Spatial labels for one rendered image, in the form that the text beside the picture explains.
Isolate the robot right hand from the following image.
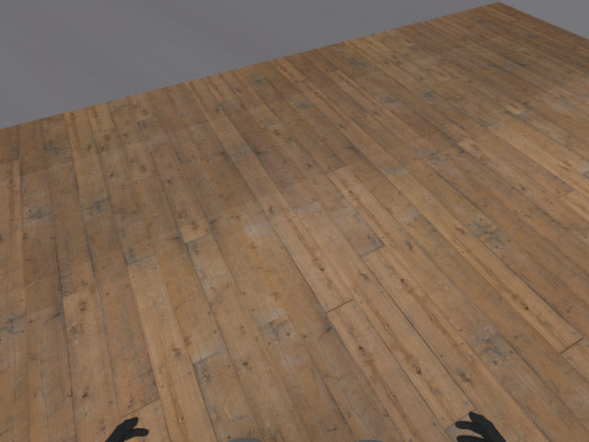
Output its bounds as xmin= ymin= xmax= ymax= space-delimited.
xmin=455 ymin=412 xmax=506 ymax=442

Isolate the robot left hand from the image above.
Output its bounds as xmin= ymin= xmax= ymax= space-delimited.
xmin=105 ymin=417 xmax=149 ymax=442

